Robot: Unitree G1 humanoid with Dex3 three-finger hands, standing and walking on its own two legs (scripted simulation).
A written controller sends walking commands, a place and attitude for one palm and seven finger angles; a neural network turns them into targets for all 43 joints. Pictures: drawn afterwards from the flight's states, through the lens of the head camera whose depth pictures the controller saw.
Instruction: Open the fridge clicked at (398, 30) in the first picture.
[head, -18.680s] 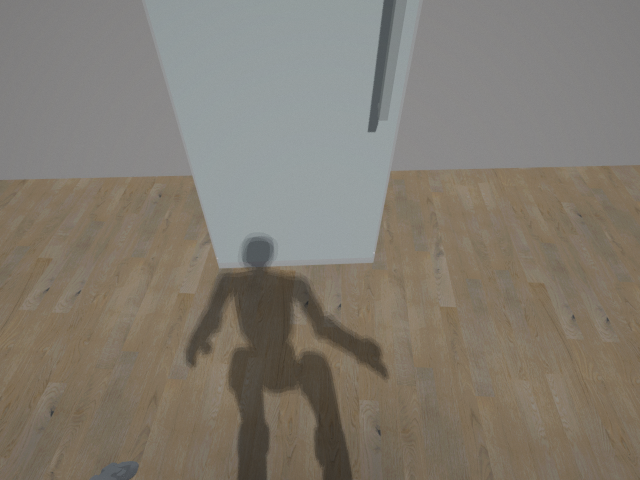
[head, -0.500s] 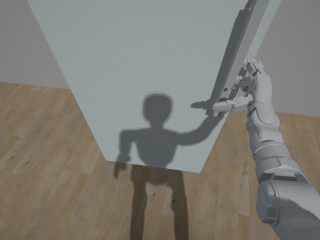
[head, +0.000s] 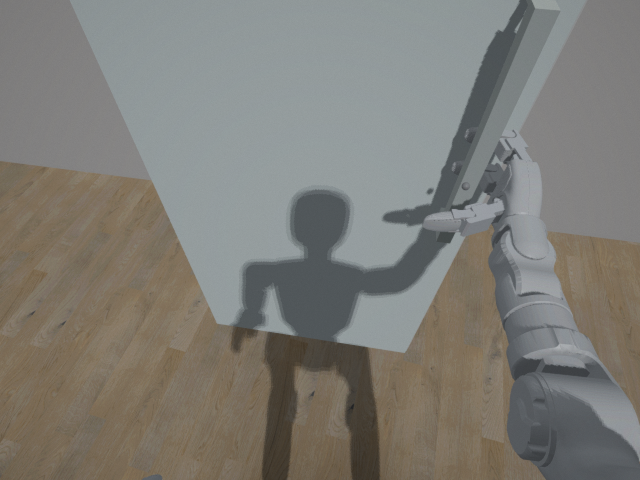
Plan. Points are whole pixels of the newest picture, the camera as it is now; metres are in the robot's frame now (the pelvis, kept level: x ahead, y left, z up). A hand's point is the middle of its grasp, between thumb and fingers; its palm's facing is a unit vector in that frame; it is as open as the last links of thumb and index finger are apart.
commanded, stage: slide the fingers in behind the handle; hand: right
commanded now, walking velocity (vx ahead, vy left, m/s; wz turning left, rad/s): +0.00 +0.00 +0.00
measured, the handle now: (478, 142) +0.53 -0.13 +0.15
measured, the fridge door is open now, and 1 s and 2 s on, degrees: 0 0 1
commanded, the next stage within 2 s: grip the handle and tug to test in 0.42 s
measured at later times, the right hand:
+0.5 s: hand (464, 185) +0.47 -0.11 +0.13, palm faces +0.02 +1.00 +0.02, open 14.0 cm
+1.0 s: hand (462, 184) +0.47 -0.11 +0.13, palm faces +0.04 +1.00 +0.00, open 9.3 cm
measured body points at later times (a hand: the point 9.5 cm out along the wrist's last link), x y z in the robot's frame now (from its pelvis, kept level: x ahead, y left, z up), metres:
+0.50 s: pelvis +0.00 -0.01 +0.00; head +0.05 +0.00 +0.45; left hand +0.05 +0.25 -0.13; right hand +0.46 -0.16 +0.13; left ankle -0.02 +0.11 -0.72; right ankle +0.00 -0.13 -0.72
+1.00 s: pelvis +0.01 -0.01 +0.00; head +0.05 +0.00 +0.45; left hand +0.07 +0.25 -0.13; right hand +0.46 -0.16 +0.13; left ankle -0.02 +0.11 -0.72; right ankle +0.00 -0.13 -0.72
